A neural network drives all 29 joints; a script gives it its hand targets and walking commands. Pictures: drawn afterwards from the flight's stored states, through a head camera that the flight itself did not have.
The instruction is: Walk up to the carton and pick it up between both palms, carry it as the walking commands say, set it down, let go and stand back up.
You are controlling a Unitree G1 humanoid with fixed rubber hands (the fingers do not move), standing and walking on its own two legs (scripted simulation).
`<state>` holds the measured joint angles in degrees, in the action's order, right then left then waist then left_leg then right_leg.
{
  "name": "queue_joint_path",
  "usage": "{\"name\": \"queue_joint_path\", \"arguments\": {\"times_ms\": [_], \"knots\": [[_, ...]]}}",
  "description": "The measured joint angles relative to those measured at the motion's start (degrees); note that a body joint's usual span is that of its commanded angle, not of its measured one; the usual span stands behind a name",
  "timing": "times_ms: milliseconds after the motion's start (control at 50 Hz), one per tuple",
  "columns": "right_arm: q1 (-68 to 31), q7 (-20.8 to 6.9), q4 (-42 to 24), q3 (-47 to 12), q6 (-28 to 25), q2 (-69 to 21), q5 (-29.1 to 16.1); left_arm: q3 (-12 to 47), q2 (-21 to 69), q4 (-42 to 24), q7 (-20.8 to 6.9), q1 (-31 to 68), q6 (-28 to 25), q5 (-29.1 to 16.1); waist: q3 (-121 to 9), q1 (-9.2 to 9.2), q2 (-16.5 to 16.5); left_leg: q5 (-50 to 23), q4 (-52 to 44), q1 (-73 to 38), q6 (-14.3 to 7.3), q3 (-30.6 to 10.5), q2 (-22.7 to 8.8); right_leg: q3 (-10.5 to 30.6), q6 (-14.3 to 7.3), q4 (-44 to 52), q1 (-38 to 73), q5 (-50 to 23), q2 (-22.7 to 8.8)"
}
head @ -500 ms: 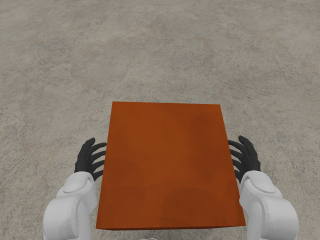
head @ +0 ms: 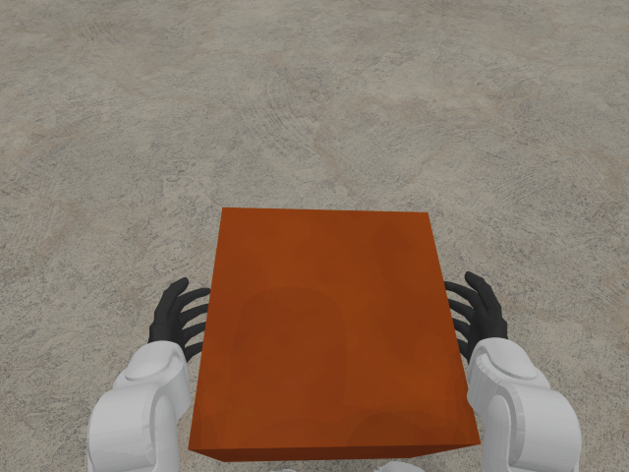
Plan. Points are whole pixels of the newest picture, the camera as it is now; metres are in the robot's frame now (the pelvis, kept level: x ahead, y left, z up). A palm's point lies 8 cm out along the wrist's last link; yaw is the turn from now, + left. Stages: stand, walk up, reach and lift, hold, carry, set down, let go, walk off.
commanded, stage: carry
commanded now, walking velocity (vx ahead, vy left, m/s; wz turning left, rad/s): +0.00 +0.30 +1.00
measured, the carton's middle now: (322, 341) +0.28 +0.00 -0.01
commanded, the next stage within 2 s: none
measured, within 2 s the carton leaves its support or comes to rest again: neither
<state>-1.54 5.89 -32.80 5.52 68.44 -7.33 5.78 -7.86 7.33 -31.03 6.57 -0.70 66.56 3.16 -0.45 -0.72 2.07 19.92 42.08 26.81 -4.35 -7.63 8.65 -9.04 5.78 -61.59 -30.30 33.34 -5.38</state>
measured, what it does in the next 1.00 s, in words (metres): steps to the left, turning left: right foot, then left foot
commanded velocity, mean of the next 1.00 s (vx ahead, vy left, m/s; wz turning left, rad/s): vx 0.00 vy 0.30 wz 1.00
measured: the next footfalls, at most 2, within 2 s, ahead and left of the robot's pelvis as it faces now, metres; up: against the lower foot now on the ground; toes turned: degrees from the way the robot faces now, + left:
right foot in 0.08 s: +0.04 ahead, -0.12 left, +0.00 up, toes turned -6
left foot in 0.36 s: +0.08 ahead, +0.22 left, +0.00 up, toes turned +26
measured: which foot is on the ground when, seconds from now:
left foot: down 0.00-0.06, up 0.08-0.34, down 0.36-0.74, up 0.76-1.00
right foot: up 0.00-0.06, down 0.08-0.36, up 0.38-0.74, down 0.76-1.00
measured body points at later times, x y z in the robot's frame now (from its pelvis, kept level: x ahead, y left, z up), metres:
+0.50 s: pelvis +0.05 +0.11 +0.00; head +0.08 +0.12 +0.45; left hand +0.19 +0.38 +0.06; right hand +0.35 +0.08 +0.08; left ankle +0.04 +0.20 -0.71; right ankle +0.03 -0.05 -0.63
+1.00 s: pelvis +0.01 +0.17 +0.01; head +0.07 +0.19 +0.46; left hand +0.02 +0.47 +0.09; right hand +0.31 +0.28 +0.08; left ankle -0.10 +0.30 -0.67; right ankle +0.12 +0.03 -0.71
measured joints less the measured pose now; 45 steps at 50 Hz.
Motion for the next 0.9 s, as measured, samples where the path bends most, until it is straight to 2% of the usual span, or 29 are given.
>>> {"name": "queue_joint_path", "arguments": {"times_ms": [40,60,80,100,140,180,240,300,340,360,380,400,420,440,480,520,580,680,720,740,760,780,800,840,900], "knots": [[-0.46,-0.1,-0.62,-0.01,-0.01,0.0,0.0,0.04,0.01,-0.86,0.01,-0.01,-0.17,0.0,-0.04,0.03,0.57,-0.53,-0.54,0.39,-0.02,-1.56,1.27,0.07,-0.13,8.06,0.54,-4.31,0.49],[-0.65,-0.16,-1.01,-0.01,-0.01,-0.01,0.0,0.08,0.0,-1.34,0.01,-0.01,-0.28,-0.01,-0.16,0.04,0.66,-0.56,-0.16,0.87,-0.01,-1.88,1.95,0.11,-0.76,13.29,1.73,-8.53,0.45],[-0.56,-0.17,-1.71,-0.01,-0.03,0.01,0.01,0.23,0.01,-1.84,-0.01,0.0,-0.36,-0.04,-0.51,0.05,0.57,-0.03,2.13,2.28,0.0,-0.85,2.3,-0.23,-2.49,18.35,3.58,-12.71,0.14],[-0.38,-0.17,-2.36,0.1,-0.16,0.06,0.01,0.53,0.04,-1.99,-0.04,0.0,-0.71,-0.08,-0.66,0.03,0.8,1.66,7.13,4.37,0.0,0.8,1.88,-1.51,-4.55,19.3,4.42,-11.84,-0.38],[0.75,-0.12,-2.87,0.44,-0.31,0.07,0.01,1.18,0.06,-1.23,-0.04,-0.03,-1.0,-0.06,-0.71,0.02,0.65,6.19,19.42,8.54,0.01,4.56,-0.27,-4.45,-5.59,19.16,6.09,-9.3,-2.06],[1.55,-0.1,-2.94,0.44,-0.16,0.07,0.0,1.37,0.11,-1.03,-0.02,-0.25,-0.43,-0.04,-0.75,-0.02,-1.19,7.02,24.23,10.78,0.01,7.86,-2.8,-6.44,-5.0,19.19,7.84,-8.1,-5.26],[1.29,-0.14,-3.29,0.44,0.22,0.08,-0.01,1.48,0.12,-1.47,0.0,-0.64,-0.29,-0.02,-0.78,-0.01,-1.99,7.02,22.08,12.31,0.0,9.79,-6.75,-9.0,-2.82,19.18,10.19,-7.14,-9.68],[0.6,-0.25,-3.31,0.44,0.46,0.1,-0.01,1.48,0.14,-2.14,0.08,-0.97,-0.26,0.12,-0.88,-0.02,-2.0,6.02,12.27,9.63,0.0,11.46,-8.06,-10.43,0.19,19.07,12.9,-6.23,-13.8],[0.28,-0.31,-3.37,0.45,0.77,0.12,-0.01,1.51,0.17,-2.54,0.11,-1.15,-0.06,0.23,-1.28,-0.1,-1.83,3.84,4.44,5.42,0.01,13.54,-8.07,-10.43,1.21,16.25,13.68,-6.26,-16.28],[0.22,-0.32,-3.49,0.45,0.86,0.11,-0.01,1.54,0.16,-2.78,0.12,-1.16,0.09,0.3,-1.35,-0.2,-1.2,0.12,-0.25,2.25,0.0,13.52,-8.11,-10.04,1.25,12.46,13.52,-6.8,-17.1],[0.08,-0.34,-3.41,0.4,0.83,0.07,-0.01,1.46,0.12,-2.91,0.11,-1.0,0.17,0.38,-1.25,-0.22,-1.15,-4.8,-0.54,1.38,0.1,13.09,-7.74,-8.53,1.25,7.32,12.62,-5.79,-17.7],[-0.14,-0.35,-3.01,0.27,0.84,0.05,-0.02,1.2,0.11,-2.81,0.07,-0.99,0.2,0.41,-1.21,-0.25,-1.29,-3.12,1.64,1.58,0.2,12.53,-7.27,-6.39,1.25,0.92,10.78,-1.13,-17.23],[-0.28,-0.36,-2.45,0.21,0.91,0.04,-0.01,0.99,0.1,-2.42,0.03,-0.98,0.25,0.4,-1.19,-0.27,-1.34,-0.98,3.31,1.96,0.16,11.73,-6.9,-4.19,1.25,-5.24,8.55,3.82,-15.48],[-0.17,-0.33,-2.12,0.21,1.22,0.01,0.0,0.87,0.08,-1.85,-0.05,-0.99,0.42,0.39,-1.22,-0.24,-1.35,-0.26,3.71,2.13,0.16,10.7,-6.52,-2.65,1.24,-9.25,6.62,6.29,-13.05],[0.34,-0.13,-2.13,0.2,2.0,0.0,0.0,0.85,0.07,-1.34,-0.2,-1.01,1.13,0.39,-1.18,-0.19,-1.02,-0.47,2.54,2.28,0.16,8.14,-5.86,-2.23,1.24,-11.05,3.71,6.97,-8.33],[0.5,-0.12,-2.14,0.2,2.21,0.01,0.0,0.85,0.08,-1.35,-0.19,-1.01,1.56,0.39,-0.94,-0.17,-0.98,-1.76,0.7,2.23,0.17,6.13,-4.79,-2.19,1.24,-11.04,0.85,5.39,-5.14],[0.61,-0.13,-2.14,0.19,2.14,-0.01,0.0,0.86,0.07,-1.37,-0.17,-1.02,1.61,0.38,-0.66,-0.13,-0.71,-3.28,-1.3,1.83,0.02,3.57,-2.78,-2.1,1.24,-8.75,-1.37,1.8,-2.08],[0.03,-0.36,-2.53,0.19,1.72,0.0,0.0,0.88,0.08,-2.39,-0.01,-1.0,1.32,0.35,-0.77,-0.1,0.95,-5.71,-4.09,2.29,-0.41,-0.4,0.05,-2.02,1.23,4.66,-1.27,-3.07,1.16],[-0.28,-0.37,-3.1,0.18,1.73,-0.01,0.0,0.87,0.08,-2.87,-0.01,-0.99,1.03,0.22,-0.9,-0.06,1.7,-6.54,-4.44,3.07,-0.41,-1.82,1.32,-1.92,0.37,12.81,0.45,-7.4,1.42],[-0.37,-0.38,-3.31,0.18,1.72,-0.01,0.0,0.89,0.08,-3.14,0.0,-1.0,1.01,0.2,-1.17,-0.04,1.68,-6.58,-3.92,3.72,-0.41,-1.97,2.1,-1.87,-0.93,18.23,2.42,-11.75,1.04],[-0.42,-0.4,-3.84,0.18,1.7,0.01,0.0,0.96,0.1,-3.62,0.0,-0.97,0.98,0.16,-1.62,-0.06,1.24,-4.57,-0.97,5.44,-0.34,-0.35,2.59,-2.19,-3.24,22.58,4.32,-15.31,-0.06],[-0.35,-0.4,-4.2,0.41,1.51,0.04,0.01,1.26,0.11,-3.35,-0.02,-0.86,0.46,0.11,-1.64,-0.08,1.56,-0.2,5.75,7.96,-0.22,1.52,1.97,-3.36,-4.96,22.41,4.43,-14.76,-0.67],[0.22,-0.37,-4.37,0.64,1.33,0.04,0.01,1.62,0.11,-2.74,-0.03,-0.85,0.11,0.09,-1.66,-0.08,1.78,2.99,13.63,10.5,-0.16,3.3,0.8,-4.69,-5.59,22.02,4.76,-13.58,-1.29],[1.7,-0.23,-4.44,0.68,1.31,0.06,0.0,1.83,0.15,-1.73,-0.02,-0.86,0.5,-0.1,-1.72,-0.1,0.55,5.07,25.49,13.91,-0.15,6.44,-1.45,-6.6,-5.29,22.04,5.99,-12.07,-4.12],[2.62,-0.1,-4.75,0.68,1.39,0.0,0.0,1.98,0.17,-1.55,0.03,-0.97,1.19,-0.23,-1.74,-0.1,-1.29,5.36,27.34,15.13,-0.15,8.68,-5.92,-8.66,-3.11,22.03,7.57,-11.61,-9.74]]}}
